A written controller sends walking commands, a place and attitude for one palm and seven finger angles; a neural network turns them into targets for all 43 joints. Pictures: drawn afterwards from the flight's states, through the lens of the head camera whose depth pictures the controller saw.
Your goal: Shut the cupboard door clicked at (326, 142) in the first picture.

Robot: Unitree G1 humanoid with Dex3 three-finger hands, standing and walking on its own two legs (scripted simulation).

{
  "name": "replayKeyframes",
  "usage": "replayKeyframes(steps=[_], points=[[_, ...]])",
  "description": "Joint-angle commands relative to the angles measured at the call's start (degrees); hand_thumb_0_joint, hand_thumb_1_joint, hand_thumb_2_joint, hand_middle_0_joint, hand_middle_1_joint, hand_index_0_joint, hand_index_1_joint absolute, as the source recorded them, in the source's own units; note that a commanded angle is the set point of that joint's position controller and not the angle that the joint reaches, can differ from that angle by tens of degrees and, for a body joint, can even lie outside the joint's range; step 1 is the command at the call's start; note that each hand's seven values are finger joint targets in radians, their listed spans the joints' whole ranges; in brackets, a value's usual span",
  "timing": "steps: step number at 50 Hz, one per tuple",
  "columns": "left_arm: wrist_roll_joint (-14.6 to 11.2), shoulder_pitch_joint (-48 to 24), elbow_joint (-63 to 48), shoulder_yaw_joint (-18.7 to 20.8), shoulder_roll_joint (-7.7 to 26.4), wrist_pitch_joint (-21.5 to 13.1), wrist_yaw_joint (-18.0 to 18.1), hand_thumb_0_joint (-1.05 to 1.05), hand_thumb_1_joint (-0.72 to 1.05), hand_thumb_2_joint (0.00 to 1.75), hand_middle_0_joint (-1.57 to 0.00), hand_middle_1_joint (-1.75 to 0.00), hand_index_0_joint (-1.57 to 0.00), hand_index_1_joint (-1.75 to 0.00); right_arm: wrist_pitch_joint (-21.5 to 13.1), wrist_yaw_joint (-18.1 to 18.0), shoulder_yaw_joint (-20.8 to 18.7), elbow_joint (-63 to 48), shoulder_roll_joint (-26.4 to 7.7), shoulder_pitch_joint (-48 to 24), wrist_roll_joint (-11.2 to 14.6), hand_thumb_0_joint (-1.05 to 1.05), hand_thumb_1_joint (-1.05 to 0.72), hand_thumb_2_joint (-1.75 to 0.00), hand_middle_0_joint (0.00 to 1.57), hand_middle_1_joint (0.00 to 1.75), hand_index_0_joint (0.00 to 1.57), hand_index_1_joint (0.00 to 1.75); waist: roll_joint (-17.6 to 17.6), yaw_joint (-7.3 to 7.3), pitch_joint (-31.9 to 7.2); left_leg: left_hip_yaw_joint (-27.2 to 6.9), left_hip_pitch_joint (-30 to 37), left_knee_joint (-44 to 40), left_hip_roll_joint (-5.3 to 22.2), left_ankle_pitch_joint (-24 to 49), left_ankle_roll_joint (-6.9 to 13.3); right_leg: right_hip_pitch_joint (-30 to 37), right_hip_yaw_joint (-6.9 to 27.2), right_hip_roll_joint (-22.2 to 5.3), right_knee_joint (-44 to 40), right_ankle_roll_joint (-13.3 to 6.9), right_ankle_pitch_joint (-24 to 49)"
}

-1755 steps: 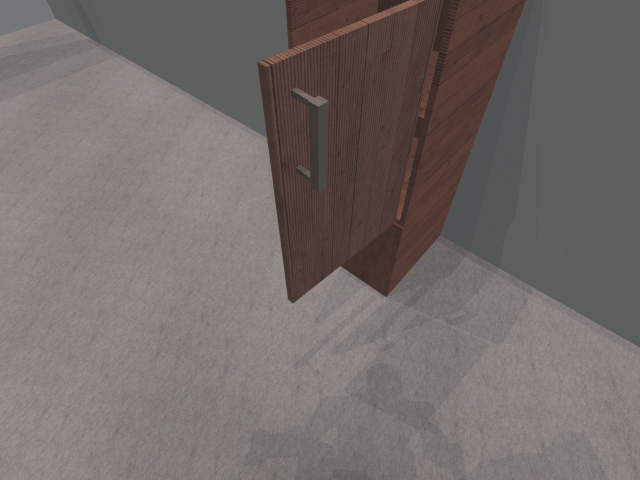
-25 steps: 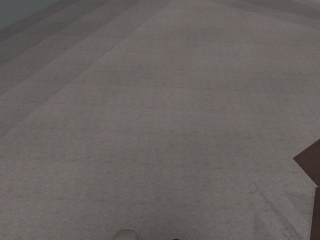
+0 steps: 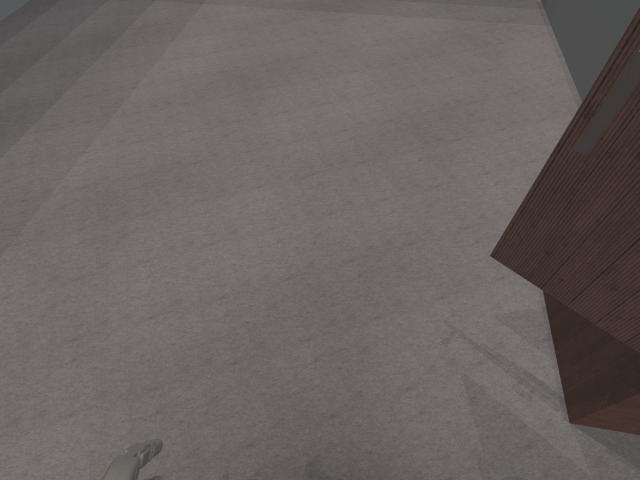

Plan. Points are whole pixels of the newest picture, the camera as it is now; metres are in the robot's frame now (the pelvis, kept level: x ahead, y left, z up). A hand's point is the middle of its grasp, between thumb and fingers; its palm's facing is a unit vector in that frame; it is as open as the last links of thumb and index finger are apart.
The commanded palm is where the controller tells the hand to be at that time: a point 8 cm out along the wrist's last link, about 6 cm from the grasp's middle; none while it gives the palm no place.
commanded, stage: turn to face it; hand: left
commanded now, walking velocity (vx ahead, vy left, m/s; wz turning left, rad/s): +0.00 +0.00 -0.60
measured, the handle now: (617, 99) +0.60 -0.39 +0.14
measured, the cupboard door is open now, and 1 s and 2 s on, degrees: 54 54 54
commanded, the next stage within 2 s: take the last steps up to it in 1.18 s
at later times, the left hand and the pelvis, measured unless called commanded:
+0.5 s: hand (176, 459) +0.16 +0.22 -0.15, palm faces -0.24 -0.95 -0.19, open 7.4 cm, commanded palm none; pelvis +0.02 +0.04 +0.02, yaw -17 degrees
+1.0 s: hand (240, 444) +0.18 +0.13 -0.14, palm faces -0.50 -0.83 -0.23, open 7.4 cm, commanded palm none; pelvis +0.01 +0.01 +0.02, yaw -32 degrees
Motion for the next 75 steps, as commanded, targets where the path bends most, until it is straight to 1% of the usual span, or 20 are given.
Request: replayKeyframes(steps=[1,5,11,14,16,17,21,30,34,35,36,37,42,53,54,56,57,64,71,75], points=[[-0.31,9.06,-1.42,3.1,11.9,-0.73,2.69,0.0,0.9,0.9,-0.2,-0.3,-0.2,-0.3,-0.74,-0.77,-0.62,-7.7,-4.36,-4.96,0.59,0.0,-0.9,-0.9,0.2,0.3,0.2,0.3,-15.25,4.03,-8.76,-10.09,-22.17,23.63,-3.02,-5.36,-0.86,18.07,23.9,-19.2,-13.51,-12.69,36.09],[-0.09,1.2,-3.93,1.9,9.58,-0.67,2.61,0.0,0.9,0.9,-0.2,-0.3,-0.2,-0.3,-0.44,0.0,-0.83,-5.26,-4.7,-2.33,0.43,0.0,-0.9,-0.9,0.2,0.3,0.2,0.3,-11.17,-0.14,-8.38,-8.78,-13.53,16.87,-3.8,2.66,-1.99,8.12,16.17,-13.19,-13.44,-9.2,27.93],[0.28,1.24,-3.75,2.35,11.0,-0.3,1.96,0.0,0.9,0.9,-0.2,-0.3,-0.2,-0.3,-1.02,0.06,-0.82,-5.49,-3.74,-1.27,0.67,0.0,-0.9,-0.9,0.2,0.3,0.2,0.3,-11.39,-0.19,-7.15,-7.21,-6.78,-0.31,-6.86,3.19,-1.62,3.24,20.77,-11.93,-13.67,-9.19,17.21],[-0.54,-0.49,-3.97,2.09,9.41,0.21,1.77,0.0,0.9,0.9,-0.2,-0.3,-0.2,-0.3,-2.23,-0.59,-0.83,-3.73,-4.64,4.24,0.87,0.0,-0.9,-0.9,0.2,0.3,0.2,0.3,-10.21,-2.88,-8.65,-7.08,6.26,-17.58,-7.88,14.05,-1.06,-3.32,20.61,-8.37,-8.13,-4.78,15.49],[-1.56,2.83,-5.23,0.89,3.05,0.82,1.16,0.0,0.9,0.9,-0.2,-0.3,-0.2,-0.3,-3.14,-1.06,-2.41,-3.98,-14.06,6.67,-0.47,0.0,-0.9,-0.9,0.2,0.3,0.2,0.3,17.91,-2.74,-10.07,-29.77,14.78,-30.09,13.85,18.19,6.67,-16.5,7.68,4.59,11.9,1.82,-13.54],[-0.89,0.79,-5.55,0.97,4.93,0.95,1.11,0.0,0.9,0.9,-0.2,-0.3,-0.2,-0.3,-2.78,-1.35,-2.4,-4.29,-14.56,6.97,-0.8,0.0,-0.9,-0.9,0.2,0.3,0.2,0.3,14.62,-3.6,-8.97,-31.53,9.76,-30.76,18.87,20.71,11.29,-15.37,6.89,2.36,23.88,2.07,-18.86],[-0.37,1.38,-3.62,1.78,4.48,1.37,-0.43,0.0,0.9,0.9,-0.2,-0.3,-0.2,-0.3,-3.22,-1.77,-0.85,-6.21,-9.37,0.13,-0.99,0.0,-0.9,-0.9,0.2,0.3,0.2,0.3,9.15,-0.01,-6.73,-15.72,7.21,-27.35,11.11,33.81,10.0,-15.17,5.04,-1.17,33.1,3.93,-9.83],[-0.48,-1.87,-4.37,0.66,2.04,1.42,-0.88,0.0,0.9,0.9,-0.2,-0.3,-0.2,-0.3,-2.4,-1.02,-2.1,-3.01,-9.93,4.5,-0.76,0.0,-0.9,-0.9,0.2,0.3,0.2,0.3,11.34,-2.56,-7.33,-5.46,10.6,-23.76,11.27,33.4,9.45,-7.04,-1.73,-0.77,11.2,3.44,-7.97],[-0.43,3.88,-2.54,1.14,3.8,0.68,-0.47,0.0,0.9,0.9,-0.2,-0.3,-0.2,-0.3,-1.94,-0.42,-2.56,-3.3,-10.72,1.69,-0.23,0.0,-0.9,-0.9,0.2,0.3,0.2,0.3,7.03,1.09,-8.75,-1.31,3.54,-15.3,9.98,25.71,5.06,6.73,-2.58,-0.17,-6.75,1.45,5.32],[-0.02,7.26,-1.75,1.76,7.95,0.07,0.08,0.0,0.9,0.9,-0.2,-0.3,-0.2,-0.3,-1.81,0.02,-2.24,-4.0,-8.41,1.57,0.32,0.0,-0.9,-0.9,0.2,0.3,0.2,0.3,-2.0,2.75,-10.22,0.65,-3.48,-6.83,6.46,17.36,2.09,14.71,5.15,-5.96,-13.39,-0.72,9.54],[0.38,9.83,-0.91,3.03,13.98,-0.64,1.02,0.0,0.9,0.9,-0.2,-0.3,-0.2,-0.3,-1.72,0.25,-0.85,-6.82,-3.43,-1.62,0.43,0.0,-0.9,-0.9,0.2,0.3,0.2,0.3,-21.23,4.73,-8.04,3.34,-18.61,6.43,-2.94,-8.64,-1.23,18.89,25.82,-19.96,-17.54,-6.87,23.35],[-0.53,12.34,-0.16,3.09,15.36,-0.56,1.69,0.0,0.9,0.9,-0.2,-0.3,-0.2,-0.3,-0.7,-0.14,-0.77,-7.55,-5.53,-4.39,0.37,0.0,-0.9,-0.9,0.2,0.3,0.2,0.3,-18.75,6.2,-7.9,-5.22,-19.71,16.58,-4.15,-10.36,-0.75,13.64,28.72,-23.42,-17.99,-11.58,27.51],[-0.54,1.64,-2.79,1.22,7.9,-1.14,2.55,0.0,0.9,0.9,-0.2,-0.3,-0.2,-0.3,-0.51,0.25,-1.09,-3.68,-4.91,-0.33,0.11,0.0,-0.9,-0.9,0.2,0.3,0.2,0.3,-12.44,-0.63,-8.07,-9.06,-17.8,18.88,-3.39,5.26,-1.74,9.89,16.02,-12.53,-15.19,-8.52,24.73],[-0.46,2.72,-0.36,1.63,8.13,-0.64,2.47,0.0,0.9,0.9,-0.2,-0.3,-0.2,-0.3,-1.82,-0.73,-0.39,-1.7,-2.54,2.8,0.71,0.0,-0.9,-0.9,0.2,0.3,0.2,0.3,-10.26,-1.55,-8.35,-7.41,0.9,-14.93,-8.08,11.5,-0.38,4.17,20.42,-10.44,-10.27,-7.44,24.16],[-0.88,1.88,-0.6,1.21,6.77,-0.51,2.47,0.0,0.9,0.9,-0.2,-0.3,-0.2,-0.3,-2.45,-0.93,-0.41,-0.77,-3.67,5.43,0.73,0.0,-0.9,-0.9,0.2,0.3,0.2,0.3,-7.65,-2.66,-9.53,-8.24,7.59,-21.93,-6.59,17.52,0.14,1.03,18.25,-7.96,-7.15,-4.85,21.59],[-1.51,6.07,-0.84,0.18,1.64,-0.17,2.07,0.0,0.9,0.9,-0.2,-0.3,-0.2,-0.3,-3.15,-1.42,-1.45,-1.2,-11.21,6.02,-0.3,0.0,-0.9,-0.9,0.2,0.3,0.2,0.3,15.28,-1.21,-11.2,-27.04,15.32,-26.73,12.63,38.12,8.83,-10.06,6.36,2.9,7.79,1.28,-9.8],[-1.04,4.75,-0.98,0.33,2.96,0.15,2.13,0.0,0.9,0.9,-0.2,-0.3,-0.2,-0.3,-2.56,-1.74,-1.24,-1.54,-10.88,5.87,-0.81,0.0,-0.9,-0.9,0.2,0.3,0.2,0.3,11.47,-2.05,-9.12,-26.85,10.19,-27.21,15.44,37.54,12.99,-8.78,6.5,2.08,17.64,1.36,-17.16],[-0.59,3.07,1.25,0.28,0.66,1.28,0.92,0.0,0.9,0.9,-0.2,-0.3,-0.2,-0.3,-2.85,-2.31,-0.22,-0.4,-6.74,3.56,-0.79,0.0,-0.9,-0.9,0.2,0.3,0.2,0.3,6.47,-0.61,-7.32,-12.71,10.47,-25.94,7.06,41.77,11.01,-8.85,3.89,-0.3,20.66,3.02,-8.16],[-0.02,-2.17,0.47,-0.29,0.19,0.57,-0.86,0.0,0.9,0.9,-0.2,-0.3,-0.2,-0.3,-2.92,-1.38,-1.93,2.77,-9.35,8.27,-1.42,0.0,-0.9,-0.9,0.2,0.3,0.2,0.3,7.46,-3.98,-6.13,-16.3,11.45,-30.85,10.55,9.53,10.91,-7.22,0.04,-0.2,6.19,1.57,-9.15],[0.08,5.62,3.72,0.48,1.83,-0.42,-1.11,0.0,0.9,0.9,-0.2,-0.3,-0.2,-0.3,-3.12,-0.89,-1.94,3.71,-8.53,5.62,-0.81,0.0,-0.9,-0.9,0.2,0.3,0.2,0.3,1.9,0.51,-6.03,-10.22,0.0,-23.21,6.71,4.71,7.09,11.21,-0.91,1.19,-12.71,-0.09,1.42]])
